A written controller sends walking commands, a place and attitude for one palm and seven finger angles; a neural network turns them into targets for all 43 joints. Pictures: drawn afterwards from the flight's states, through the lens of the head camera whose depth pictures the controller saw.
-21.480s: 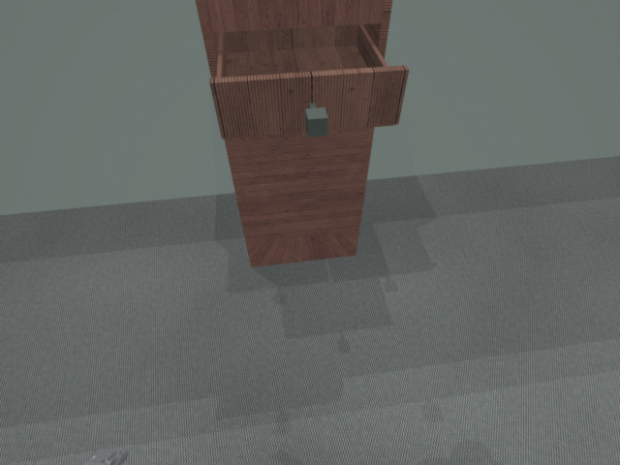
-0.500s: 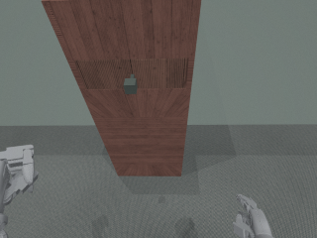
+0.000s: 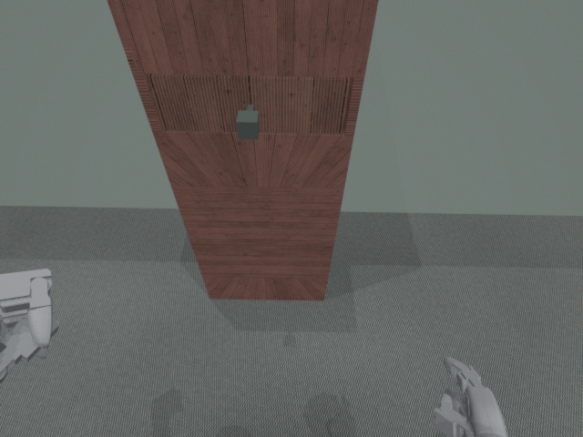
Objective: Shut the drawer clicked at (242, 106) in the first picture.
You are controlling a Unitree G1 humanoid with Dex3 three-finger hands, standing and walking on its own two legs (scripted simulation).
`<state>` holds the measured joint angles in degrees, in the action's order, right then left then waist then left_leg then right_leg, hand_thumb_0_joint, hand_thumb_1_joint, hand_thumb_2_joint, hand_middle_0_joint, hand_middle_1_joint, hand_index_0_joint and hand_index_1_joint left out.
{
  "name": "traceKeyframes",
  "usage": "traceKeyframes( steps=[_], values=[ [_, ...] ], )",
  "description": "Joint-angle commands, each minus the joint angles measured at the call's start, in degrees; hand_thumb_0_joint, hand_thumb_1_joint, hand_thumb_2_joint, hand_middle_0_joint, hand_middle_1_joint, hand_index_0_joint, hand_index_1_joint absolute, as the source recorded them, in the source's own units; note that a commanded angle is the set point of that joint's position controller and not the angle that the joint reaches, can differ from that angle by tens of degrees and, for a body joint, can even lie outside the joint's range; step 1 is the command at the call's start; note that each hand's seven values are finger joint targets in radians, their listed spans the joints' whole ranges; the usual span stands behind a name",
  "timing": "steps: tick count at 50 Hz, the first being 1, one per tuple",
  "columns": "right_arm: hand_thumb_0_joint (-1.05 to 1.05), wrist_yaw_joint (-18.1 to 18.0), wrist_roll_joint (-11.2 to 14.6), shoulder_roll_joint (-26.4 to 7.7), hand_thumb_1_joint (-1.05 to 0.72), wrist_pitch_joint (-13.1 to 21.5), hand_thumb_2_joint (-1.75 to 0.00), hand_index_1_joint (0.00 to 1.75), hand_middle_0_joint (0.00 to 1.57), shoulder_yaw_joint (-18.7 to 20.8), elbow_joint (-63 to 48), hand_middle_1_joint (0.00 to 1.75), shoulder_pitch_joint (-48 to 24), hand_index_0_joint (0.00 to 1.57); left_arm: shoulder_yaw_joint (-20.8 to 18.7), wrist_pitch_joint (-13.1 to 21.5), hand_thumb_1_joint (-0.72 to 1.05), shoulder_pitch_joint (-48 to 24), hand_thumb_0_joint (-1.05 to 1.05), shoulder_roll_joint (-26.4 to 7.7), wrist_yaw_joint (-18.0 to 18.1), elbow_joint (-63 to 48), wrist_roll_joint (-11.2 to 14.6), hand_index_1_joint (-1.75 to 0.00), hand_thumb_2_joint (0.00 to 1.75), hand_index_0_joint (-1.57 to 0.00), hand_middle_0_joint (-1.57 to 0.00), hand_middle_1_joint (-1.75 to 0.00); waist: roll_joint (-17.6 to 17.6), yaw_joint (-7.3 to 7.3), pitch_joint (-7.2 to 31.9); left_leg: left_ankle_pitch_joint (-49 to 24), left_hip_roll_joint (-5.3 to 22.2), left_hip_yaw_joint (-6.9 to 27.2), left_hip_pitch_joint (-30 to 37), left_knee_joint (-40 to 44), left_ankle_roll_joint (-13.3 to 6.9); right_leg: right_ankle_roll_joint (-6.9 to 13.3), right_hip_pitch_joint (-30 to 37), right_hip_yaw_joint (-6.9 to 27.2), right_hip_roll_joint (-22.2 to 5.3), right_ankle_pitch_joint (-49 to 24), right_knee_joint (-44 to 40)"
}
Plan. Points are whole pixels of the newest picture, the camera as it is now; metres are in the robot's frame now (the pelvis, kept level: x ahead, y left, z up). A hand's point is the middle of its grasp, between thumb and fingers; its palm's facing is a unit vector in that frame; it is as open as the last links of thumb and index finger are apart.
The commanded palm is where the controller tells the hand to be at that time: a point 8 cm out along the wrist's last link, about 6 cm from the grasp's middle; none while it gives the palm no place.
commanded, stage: step back with the hand held close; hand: left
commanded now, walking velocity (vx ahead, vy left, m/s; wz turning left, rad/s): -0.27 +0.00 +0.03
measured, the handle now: (249, 118) +0.66 +0.13 +0.07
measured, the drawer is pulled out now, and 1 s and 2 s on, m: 0.00 0.00 0.00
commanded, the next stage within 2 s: stop stepping back and stand still in 0.50 s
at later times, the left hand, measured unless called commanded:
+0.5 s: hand (22, 409) +0.12 +0.23 +0.16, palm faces +0.20 -0.87 -0.46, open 3.3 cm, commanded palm +0.04 +0.29 +0.19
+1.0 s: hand out of the picture -0.02 +0.23 +0.18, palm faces +0.25 -0.85 -0.46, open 3.3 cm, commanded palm -0.08 +0.30 +0.19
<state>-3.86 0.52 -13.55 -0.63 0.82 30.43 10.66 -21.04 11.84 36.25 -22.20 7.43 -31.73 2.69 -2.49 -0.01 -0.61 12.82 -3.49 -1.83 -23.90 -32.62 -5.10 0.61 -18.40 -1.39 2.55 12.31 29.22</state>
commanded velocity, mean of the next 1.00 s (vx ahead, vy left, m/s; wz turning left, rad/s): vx -0.12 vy -0.02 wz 0.00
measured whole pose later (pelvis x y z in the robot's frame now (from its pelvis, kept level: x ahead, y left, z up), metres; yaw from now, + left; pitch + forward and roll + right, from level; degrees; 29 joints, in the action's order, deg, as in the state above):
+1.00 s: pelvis -0.21 +0.02 +0.01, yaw +1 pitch +0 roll -2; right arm -3.9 -0.6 -9.9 6.8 -1.0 34.2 14.4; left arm -19.6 11.0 38.9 -24.8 7.2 -38.5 2.1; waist 1.4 3.1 -0.3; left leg 11.4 -1.9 2.2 -23.8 -26.4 -0.7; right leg 2.6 -9.1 -1.5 2.8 20.8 25.9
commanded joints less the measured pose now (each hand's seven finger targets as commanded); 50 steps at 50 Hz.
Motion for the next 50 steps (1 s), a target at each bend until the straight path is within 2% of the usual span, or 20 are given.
traceKeyframes(
  steps=[1, 5, 7, 9, 12, 18, 22, 24, 27, 29, 31, 32, 35, 36, 38, 41, 44, 47, 48, 50],
  values=[
    [0.0, -0.7, -0.5, -7.4, -0.9, 3.5, -0.9, 0.3, 0.2, 2.9, -7.5, 0.3, -3.6, 0.2, -6.5, 4.7, 0.9, -3.1, 0.0, -10.5, 2.3, -14.2, 0.4, -1.6, 0.9, -1.4, -1.4, -1.6, 4.4, 1.51, 4.0, 8.1, 5.4, 8.7, 7.0, 0.6, 2.2, 3.9, -6.9, 12.5, -11.9, 13.0, -13.0],
    [0.0, -1.7, -0.7, -8.7, -0.9, 5.6, -0.9, 0.3, 0.2, 2.3, -8.5, 0.3, -4.6, 0.2, -8.0, 6.0, 0.9, -2.2, 0.0, -11.5, 2.3, -18.8, -1.1, -1.6, 0.9, -1.4, -1.4, -1.6, -12.1, 0.22, 6.7, 17.1, 16.0, 22.2, -7.6, 23.8, -1.1, -1.4, 12.4, 2.4, 1.3, 3.0, 9.2],
    [0.0, -1.6, -1.8, -7.9, -0.9, 6.6, -0.9, 0.3, 0.2, 2.5, -7.9, 0.3, -4.3, 0.2, -9.8, 6.2, 0.9, -2.5, 0.0, -12.1, 2.1, -17.8, -2.0, -1.6, 0.9, -1.4, -1.4, -1.6, -12.9, -0.17, 6.7, 30.0, 20.9, 28.4, -16.2, 31.1, -3.6, -1.3, 16.5, 4.8, 2.9, 8.6, 25.1],
    [0.0, -1.0, -2.0, -6.8, -0.9, 7.1, -0.9, 0.3, 0.2, 2.8, -7.4, 0.3, -3.8, 0.2, -10.4, 5.9, 0.9, -2.4, 0.0, -11.8, 2.4, -16.6, -1.6, -1.6, 0.9, -1.4, -1.4, -1.6, -6.0, -0.22, 6.4, 22.6, 20.3, 26.0, -12.2, 27.6, -4.6, -0.9, 11.8, 5.8, 2.5, 11.1, 27.7],
    [0.0, -0.1, -1.6, -5.9, -0.9, 7.8, -0.9, 0.3, 0.2, 2.9, -5.9, 0.3, -3.3, 0.2, -8.1, 5.7, 0.9, 3.3, 0.0, -9.3, 1.7, -13.5, 0.2, -1.6, 0.9, -1.4, -1.4, -1.6, -0.8, -0.72, 8.3, 12.2, 16.4, 19.4, 2.0, 25.3, -1.8, -0.7, 4.8, 2.4, 2.5, 15.9, 18.7],
    [0.0, 1.2, -2.2, -6.0, -0.9, 8.9, -0.9, 0.3, 0.2, 2.7, -1.7, 0.3, -1.6, 0.2, -4.8, 6.3, 0.9, 0.2, 0.0, -9.4, 0.2, -16.8, 1.8, -1.6, 0.9, -1.4, -1.4, -1.6, -9.4, -0.8, 16.2, -10.5, 13.2, 12.6, 24.2, 23.9, 7.5, 0.9, 2.5, -0.6, 3.1, 17.2, -4.2],
    [0.0, 2.4, -2.2, -5.1, -0.9, 7.8, -0.9, 0.3, 0.2, 2.1, -2.5, 0.3, -1.4, 0.2, -7.7, 7.3, 0.9, -0.6, 0.0, -14.0, -0.7, -22.8, 2.7, -1.6, 0.9, -1.4, -1.4, -1.6, -8.8, -0.78, 23.3, -37.3, 11.1, 8.2, 38.7, 14.8, 6.9, -0.2, 0.3, 0.0, 3.2, 8.0, -8.8],
    [0.0, 2.5, -2.1, -5.7, -0.9, 7.4, -0.9, 0.3, 0.2, 2.0, -4.1, 0.3, -3.3, 0.2, -11.4, 7.7, 0.9, 0.8, 0.0, -17.1, -0.7, -24.0, 3.6, -1.6, 0.9, -1.4, -1.4, -1.6, -10.2, -1.16, 24.3, -30.9, 11.9, 8.3, 36.3, 15.0, 5.6, -0.4, 0.8, 0.5, 2.4, 10.3, -7.3],
    [0.0, 2.8, -1.9, -5.3, -0.9, 5.8, -0.9, 0.3, 0.2, 1.6, -6.1, 0.3, -5.8, 0.2, -16.0, 7.7, 0.9, 5.0, 0.0, -18.6, -0.6, -24.3, 6.0, -1.6, 0.9, -1.4, -1.4, -1.6, -7.0, -1.96, 22.4, -8.4, 10.9, 6.9, 23.3, 14.7, 8.9, 2.3, 5.9, 1.5, -0.7, 10.7, -13.1],
    [0.0, 1.8, 0.8, -5.4, -0.9, 5.2, -0.9, 0.3, 0.2, 2.4, -5.2, 0.3, -5.3, 0.2, -15.9, 8.2, 0.9, 7.4, 0.0, -16.8, -0.3, -19.9, 6.9, -1.6, 0.9, -1.4, -1.4, -1.6, 12.6, -0.33, 15.2, 0.3, 4.0, 4.9, 26.9, -11.8, 7.5, 5.5, -15.0, 10.1, -15.6, 10.3, -21.7],
    [0.0, 0.9, 0.5, -5.2, -0.9, 4.6, -0.9, 0.3, 0.2, 3.1, -4.4, 0.3, -7.5, 0.2, -17.4, 5.7, 0.9, 8.0, 0.0, -16.0, -0.1, -14.3, 6.5, -1.6, 0.9, -1.4, -1.4, -1.6, 13.4, -0.15, 6.9, 7.2, 3.6, 7.7, 16.4, -26.9, 7.6, 10.2, -20.7, 11.2, -20.8, 13.4, -18.9],
    [0.0, 0.6, 0.0, -3.9, -0.9, 3.7, -0.9, 0.3, 0.2, 2.5, -4.2, 0.3, -7.7, 0.2, -14.1, 3.5, 0.9, 6.3, 0.0, -12.7, -0.4, -11.7, 5.1, -1.6, 0.9, -1.4, -1.4, -1.6, 8.8, 1.09, 2.4, 6.0, 5.6, 8.4, 10.5, -23.8, 6.7, 10.3, -16.8, 9.2, -19.4, 10.4, -15.6],
    [0.0, -1.5, 0.1, -5.5, -0.9, 5.6, -0.9, 0.3, 0.2, 0.9, -2.9, 0.3, -6.7, 0.2, -6.9, 0.4, 0.9, -5.4, 0.0, -8.9, 0.6, -5.5, 1.8, -1.6, 0.9, -1.4, -1.4, -1.6, -6.0, 1.8, -7.6, -0.7, 6.5, 6.3, 9.8, 7.5, 4.2, 1.8, -10.3, 2.5, -7.3, 9.3, -7.4],
    [0.0, -1.9, 0.3, -7.1, -0.9, 7.4, -0.9, 0.3, 0.2, 1.1, -2.7, 0.3, -6.3, 0.2, -4.4, 0.4, 0.9, -9.7, 0.0, -7.7, 0.6, -5.9, 1.3, -1.6, 0.9, -1.4, -1.4, -1.6, -7.0, 1.95, -9.1, 0.6, 9.2, 11.1, 8.9, 12.2, 2.7, -0.2, -8.9, 1.5, -5.0, 11.5, -4.9],
    [0.0, -2.8, 1.0, -7.1, -0.9, 9.1, -0.9, 0.3, 0.2, 1.1, -1.9, 0.3, -2.9, 0.2, -2.9, 1.4, 0.9, -9.2, 0.0, -7.3, 1.7, -1.5, 0.0, -1.6, 0.9, -1.4, -1.4, -1.6, 1.4, 0.25, -4.8, 0.6, 11.5, 14.3, 8.2, 12.3, 0.4, -3.3, -1.0, 4.4, -3.3, 4.3, -7.2],
    [0.0, -2.5, -0.4, -6.4, -0.9, 9.8, -0.9, 0.3, 0.2, 0.8, -3.3, 0.3, -4.9, 0.2, -3.0, 2.5, 0.9, -11.4, 0.0, -9.2, 1.2, -14.2, -0.2, -1.6, 0.9, -1.4, -1.4, -1.6, -2.4, 0.66, 2.2, 20.7, 11.8, 21.5, 4.2, 25.4, 1.5, -0.8, 8.3, 1.9, -0.6, 13.0, -1.5],
    [0.0, -1.5, -1.0, -5.5, -0.9, 10.9, -0.9, 0.3, 0.2, 1.0, -4.6, 0.3, -4.9, 0.2, -5.0, 3.5, 0.9, -4.0, 0.0, -9.6, 1.6, -20.3, -0.7, -1.6, 0.9, -1.4, -1.4, -1.6, -8.8, -0.71, 7.4, 23.7, 10.3, 17.4, 2.6, 27.5, 4.4, 0.5, 15.1, -0.6, 1.3, 14.4, -0.9],
    [0.0, -0.5, -1.1, -4.3, -0.9, 10.7, -0.9, 0.3, 0.2, 1.2, -5.2, 0.3, -4.1, 0.2, -8.9, 3.4, 0.9, 6.0, 0.0, -12.3, 1.5, -21.3, 0.1, -1.6, 0.9, -1.4, -1.4, -1.6, -6.7, -1.03, 10.9, 16.4, 6.2, 8.9, 2.6, 17.3, 6.0, 2.2, 17.8, -0.9, -0.7, 15.0, -6.8],
    [0.0, -0.4, -1.2, -4.2, -0.9, 9.9, -0.9, 0.3, 0.2, 1.6, -5.0, 0.3, -4.0, 0.2, -9.9, 3.3, 0.9, 7.4, 0.0, -12.8, 1.5, -20.1, 0.2, -1.6, 0.9, -1.4, -1.4, -1.6, -2.4, -0.93, 10.3, 13.9, 4.3, 5.5, 1.9, 7.7, 5.7, 4.3, 15.0, 3.1, -4.3, 19.1, -9.8],
    [0.0, -0.5, -1.0, -4.4, -0.9, 7.6, -0.9, 0.3, 0.2, 2.8, -3.5, 0.3, -3.2, 0.2, -10.8, 2.6, 0.9, 5.1, 0.0, -12.0, 2.1, -17.5, 0.8, -1.6, 0.9, -1.4, -1.4, -1.6, 11.5, -0.47, 4.0, 8.1, 1.6, 2.2, -5.0, -21.1, 5.9, 13.0, 2.8, 24.4, -19.9, 32.9, -20.6]
  ],
)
